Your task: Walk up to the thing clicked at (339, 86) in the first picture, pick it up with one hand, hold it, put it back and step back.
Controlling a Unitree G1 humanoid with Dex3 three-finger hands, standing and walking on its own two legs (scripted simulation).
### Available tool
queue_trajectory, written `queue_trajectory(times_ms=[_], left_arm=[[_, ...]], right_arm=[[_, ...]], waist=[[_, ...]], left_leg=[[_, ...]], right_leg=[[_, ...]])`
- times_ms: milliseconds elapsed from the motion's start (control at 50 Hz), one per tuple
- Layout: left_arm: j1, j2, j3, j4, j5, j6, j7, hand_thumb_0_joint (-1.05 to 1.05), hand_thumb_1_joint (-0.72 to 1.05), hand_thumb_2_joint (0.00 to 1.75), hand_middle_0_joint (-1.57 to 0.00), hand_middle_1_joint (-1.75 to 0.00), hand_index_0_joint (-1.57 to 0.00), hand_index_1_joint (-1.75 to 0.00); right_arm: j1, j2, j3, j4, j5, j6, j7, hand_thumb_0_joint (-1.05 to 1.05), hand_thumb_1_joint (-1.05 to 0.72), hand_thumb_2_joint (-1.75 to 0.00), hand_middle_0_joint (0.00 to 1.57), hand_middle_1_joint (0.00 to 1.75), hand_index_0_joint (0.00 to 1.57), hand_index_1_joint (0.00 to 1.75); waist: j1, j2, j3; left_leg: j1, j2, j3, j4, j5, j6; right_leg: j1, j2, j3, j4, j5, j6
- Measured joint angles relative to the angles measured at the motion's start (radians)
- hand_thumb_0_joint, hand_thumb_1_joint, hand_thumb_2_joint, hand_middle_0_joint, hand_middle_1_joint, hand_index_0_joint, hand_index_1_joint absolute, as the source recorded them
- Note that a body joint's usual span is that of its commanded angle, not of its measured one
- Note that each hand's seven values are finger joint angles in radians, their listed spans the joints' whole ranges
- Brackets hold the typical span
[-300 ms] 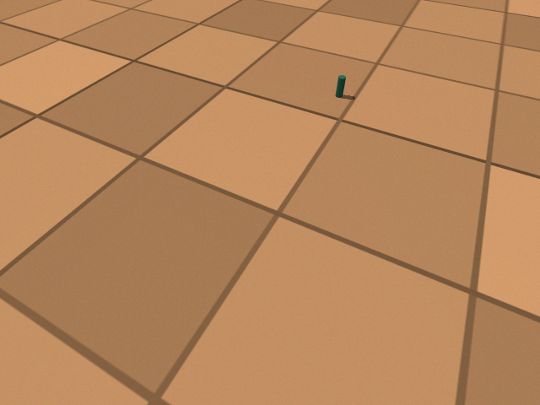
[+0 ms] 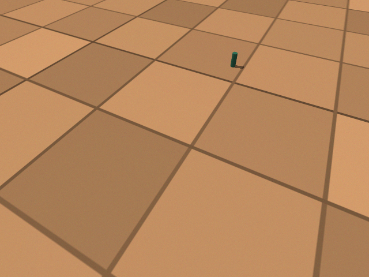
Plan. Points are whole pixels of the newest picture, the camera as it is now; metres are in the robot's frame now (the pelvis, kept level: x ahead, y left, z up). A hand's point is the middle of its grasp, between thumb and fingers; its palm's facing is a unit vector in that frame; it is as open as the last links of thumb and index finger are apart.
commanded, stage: stand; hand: left
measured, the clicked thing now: (233, 59) +2.18 -0.46 -0.71
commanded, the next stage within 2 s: walk up in 0.82 s
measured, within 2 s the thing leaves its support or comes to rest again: neither
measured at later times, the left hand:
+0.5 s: hand out of the picture +0.08 +0.25 -0.16, palm faces -0.02 -0.94 -0.33, open 7.4 cm
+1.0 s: hand out of the picture +0.12 +0.25 -0.14, palm faces -0.12 -0.93 -0.35, open 7.4 cm
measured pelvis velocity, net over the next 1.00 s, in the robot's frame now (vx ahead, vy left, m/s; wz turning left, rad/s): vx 0.02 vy -0.02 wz -0.09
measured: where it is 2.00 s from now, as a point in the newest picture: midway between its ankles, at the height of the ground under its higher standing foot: (229, 216)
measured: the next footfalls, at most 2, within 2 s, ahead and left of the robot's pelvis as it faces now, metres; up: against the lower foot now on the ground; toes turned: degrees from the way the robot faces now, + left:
right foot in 1.18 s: +0.20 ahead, -0.26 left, +0.00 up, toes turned -15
left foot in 1.64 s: +0.53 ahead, -0.05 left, +0.00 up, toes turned -7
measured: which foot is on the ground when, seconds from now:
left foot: down 0.00-1.00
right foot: down 0.00-0.86, up 0.88-1.00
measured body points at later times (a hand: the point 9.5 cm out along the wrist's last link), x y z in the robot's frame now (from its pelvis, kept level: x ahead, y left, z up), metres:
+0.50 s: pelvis +0.00 +0.00 +0.00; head +0.01 +0.00 +0.45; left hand +0.08 +0.30 -0.13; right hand +0.09 -0.30 -0.13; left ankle +0.00 +0.12 -0.75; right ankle -0.01 -0.13 -0.75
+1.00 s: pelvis +0.02 -0.02 +0.00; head +0.03 -0.02 +0.45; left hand +0.13 +0.30 -0.12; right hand +0.07 -0.35 -0.12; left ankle +0.00 +0.12 -0.75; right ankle +0.04 -0.17 -0.70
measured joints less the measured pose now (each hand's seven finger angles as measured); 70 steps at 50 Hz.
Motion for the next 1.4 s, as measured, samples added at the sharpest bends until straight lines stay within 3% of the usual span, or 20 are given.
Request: queue_trajectory(times_ms=[820, 860, 900, 960, 1020, 1100, 1160, 1200, 1240, 1280, 1320, 1400], left_arm=[[0.013, 0.003, 0.001, -0.002, 0.001, 0.003, 0.000, 0.01, 0.90, 0.90, -0.20, -0.30, -0.20, -0.30], [0.041, 0.011, 0.025, -0.033, 0.012, 0.006, -0.029, 0.01, 0.90, 0.90, -0.20, -0.30, -0.20, -0.30], [0.069, 0.027, 0.044, -0.052, 0.024, 0.016, -0.054, 0.01, 0.90, 0.90, -0.20, -0.30, -0.20, -0.30], [0.079, 0.065, 0.059, -0.070, 0.031, 0.019, -0.083, 0.01, 0.90, 0.90, -0.20, -0.30, -0.20, -0.30], [0.083, 0.099, 0.075, -0.096, 0.028, 0.012, -0.113, 0.01, 0.90, 0.90, -0.20, -0.30, -0.20, -0.30], [0.082, 0.130, 0.092, -0.119, 0.025, 0.008, -0.136, 0.01, 0.90, 0.90, -0.20, -0.30, -0.20, -0.30], [0.084, 0.149, 0.101, -0.128, 0.023, -0.002, -0.135, 0.01, 0.90, 0.90, -0.20, -0.30, -0.20, -0.30], [0.075, 0.140, 0.110, -0.138, 0.025, -0.025, -0.121, 0.01, 0.90, 0.90, -0.20, -0.30, -0.20, -0.30], [0.081, 0.113, 0.106, -0.161, 0.015, -0.050, -0.103, 0.01, 0.90, 0.90, -0.20, -0.30, -0.20, -0.30], [0.099, 0.079, 0.089, -0.172, 0.003, -0.055, -0.094, 0.01, 0.90, 0.90, -0.20, -0.30, -0.20, -0.30], [0.125, 0.055, 0.074, -0.170, 0.001, -0.055, -0.087, 0.01, 0.90, 0.90, -0.20, -0.30, -0.20, -0.30], [0.183, 0.046, 0.059, -0.167, -0.004, -0.059, -0.080, 0.01, 0.90, 0.90, -0.21, -0.30, -0.20, -0.30]], right_arm=[[0.012, -0.003, 0.003, 0.008, 0.001, 0.000, 0.000, 0.00, -0.90, -0.90, 0.20, 0.30, 0.20, 0.30], [0.028, -0.001, -0.023, -0.018, -0.015, -0.011, 0.019, 0.00, -0.90, -0.90, 0.20, 0.30, 0.20, 0.30], [0.049, -0.007, -0.050, -0.058, -0.025, -0.037, 0.034, 0.00, -0.90, -0.90, 0.20, 0.30, 0.20, 0.30], [0.085, -0.023, -0.072, -0.099, -0.029, -0.068, 0.040, 0.00, -0.90, -0.90, 0.20, 0.30, 0.21, 0.30], [0.122, -0.055, -0.087, -0.104, -0.037, -0.068, 0.046, 0.00, -0.90, -0.90, 0.20, 0.30, 0.21, 0.30], [0.150, -0.107, -0.105, -0.100, -0.042, -0.064, 0.057, 0.00, -0.90, -0.90, 0.20, 0.30, 0.21, 0.30], [0.160, -0.138, -0.113, -0.095, -0.041, -0.054, 0.059, 0.00, -0.90, -0.90, 0.20, 0.30, 0.21, 0.30], [0.156, -0.162, -0.116, -0.088, -0.041, -0.040, 0.052, 0.00, -0.90, -0.90, 0.20, 0.30, 0.20, 0.30], [0.139, -0.166, -0.109, -0.082, -0.031, -0.019, 0.046, 0.01, -0.90, -0.90, 0.20, 0.30, 0.20, 0.30], [0.112, -0.163, -0.097, -0.086, -0.018, -0.018, 0.054, 0.01, -0.91, -0.90, 0.20, 0.30, 0.20, 0.30], [0.091, -0.149, -0.087, -0.105, -0.009, -0.027, 0.067, 0.01, -0.91, -0.90, 0.20, 0.30, 0.20, 0.30], [0.077, -0.108, -0.075, -0.156, -0.013, -0.036, 0.098, 0.01, -0.91, -0.90, 0.20, 0.30, 0.20, 0.30]], waist=[[-0.002, -0.001, -0.002], [0.006, -0.008, -0.019], [0.006, -0.012, -0.039], [-0.012, -0.022, -0.052], [-0.019, -0.022, -0.060], [-0.023, -0.009, -0.062], [-0.026, -0.001, -0.073], [-0.019, 0.044, -0.067], [0.003, 0.064, -0.061], [0.016, 0.081, -0.049], [0.023, 0.087, -0.041], [0.038, 0.069, -0.038]], left_leg=[[0.009, -0.006, -0.003, -0.019, 0.007, 0.003], [-0.012, -0.005, 0.017, 0.026, -0.067, 0.019], [-0.021, 0.003, 0.046, 0.043, -0.082, 0.033], [-0.002, 0.015, 0.074, 0.025, -0.073, 0.037], [0.049, 0.041, 0.102, -0.005, -0.078, 0.027], [0.120, 0.079, 0.133, -0.003, -0.124, -0.012], [0.148, 0.115, 0.150, 0.074, -0.213, -0.028], [0.092, 0.172, 0.112, 0.276, -0.299, 0.011], [-0.044, 0.136, 0.031, 0.576, -0.319, 0.021], [-0.166, 0.100, 0.021, 0.753, -0.241, 0.023], [-0.259, 0.088, 0.040, 0.772, -0.170, 0.025], [-0.389, 0.100, 0.053, 0.646, -0.070, 0.004]], right_leg=[[0.010, -0.006, -0.003, -0.016, 0.004, 0.003], [-0.036, -0.006, 0.012, 0.070, -0.098, -0.014], [-0.135, -0.008, 0.012, 0.267, -0.186, -0.027], [-0.279, -0.034, 0.023, 0.492, -0.200, -0.033], [-0.355, -0.080, 0.018, 0.512, -0.174, -0.018], [-0.369, -0.125, 0.004, 0.384, -0.092, -0.005], [-0.324, -0.129, -0.029, 0.308, -0.037, -0.010], [-0.312, -0.087, -0.062, 0.349, -0.022, -0.002], [-0.308, -0.059, -0.072, 0.388, -0.074, -0.011], [-0.251, -0.038, -0.077, 0.330, -0.075, -0.026], [-0.181, -0.020, -0.076, 0.245, -0.059, -0.036], [-0.068, 0.011, -0.060, 0.115, -0.047, -0.052]])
